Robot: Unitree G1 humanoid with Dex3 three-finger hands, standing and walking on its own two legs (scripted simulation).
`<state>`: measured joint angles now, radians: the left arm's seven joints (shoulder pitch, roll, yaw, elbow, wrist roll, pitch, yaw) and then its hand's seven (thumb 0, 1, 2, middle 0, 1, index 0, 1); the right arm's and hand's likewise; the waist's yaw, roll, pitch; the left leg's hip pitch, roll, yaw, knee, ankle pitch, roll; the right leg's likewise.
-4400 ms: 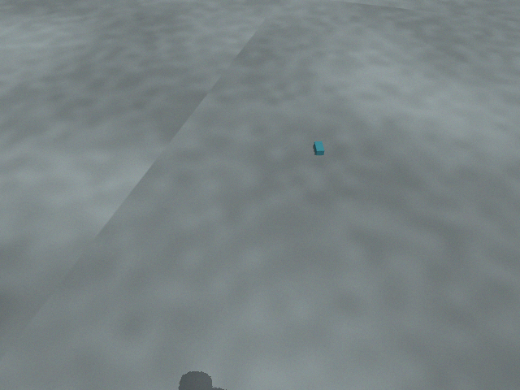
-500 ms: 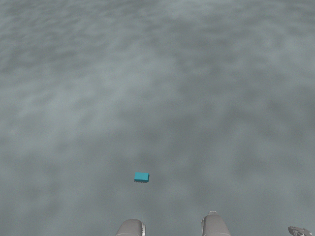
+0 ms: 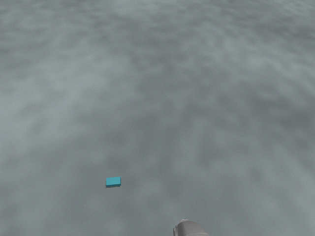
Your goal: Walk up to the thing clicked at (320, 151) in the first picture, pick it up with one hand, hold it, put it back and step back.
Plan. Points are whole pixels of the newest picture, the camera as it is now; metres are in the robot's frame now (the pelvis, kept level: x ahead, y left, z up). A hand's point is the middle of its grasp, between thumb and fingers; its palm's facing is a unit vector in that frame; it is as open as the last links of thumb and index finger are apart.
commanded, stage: walk up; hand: left
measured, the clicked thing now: (113, 181) +0.48 +0.22 -0.74
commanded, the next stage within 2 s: stand in 1.48 s
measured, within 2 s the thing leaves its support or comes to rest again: neither
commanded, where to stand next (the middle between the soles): +0.10 -0.05 m, yaw +2 degrees
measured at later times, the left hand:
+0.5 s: hand (68, 235) +0.15 +0.23 -0.14, palm faces -0.02 -0.92 -0.39, open 7.3 cm
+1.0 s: hand out of the picture +0.13 +0.23 -0.13, palm faces +0.02 -0.95 -0.31, open 7.3 cm
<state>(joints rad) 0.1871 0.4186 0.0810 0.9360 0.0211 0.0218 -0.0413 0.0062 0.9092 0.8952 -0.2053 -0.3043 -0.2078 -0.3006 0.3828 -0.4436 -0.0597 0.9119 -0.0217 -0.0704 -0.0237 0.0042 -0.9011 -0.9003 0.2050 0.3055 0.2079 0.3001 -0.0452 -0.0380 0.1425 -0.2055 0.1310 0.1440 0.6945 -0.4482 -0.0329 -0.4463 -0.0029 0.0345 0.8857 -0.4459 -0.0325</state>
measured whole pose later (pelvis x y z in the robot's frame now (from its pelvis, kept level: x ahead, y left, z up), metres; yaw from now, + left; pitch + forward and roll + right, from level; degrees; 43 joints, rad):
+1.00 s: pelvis +0.03 -0.03 +0.02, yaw +1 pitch -2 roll +0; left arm 0.03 0.35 0.03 1.12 0.00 0.01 -0.02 0.00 0.91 0.90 -0.21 -0.30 -0.21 -0.30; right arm 0.06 -0.37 0.01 1.13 0.00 -0.02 0.01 0.00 -0.91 -0.90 0.20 0.30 0.20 0.30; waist 0.00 0.00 0.08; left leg -0.25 0.04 -0.01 0.45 -0.17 -0.03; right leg -0.21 0.00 -0.03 0.45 -0.21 0.00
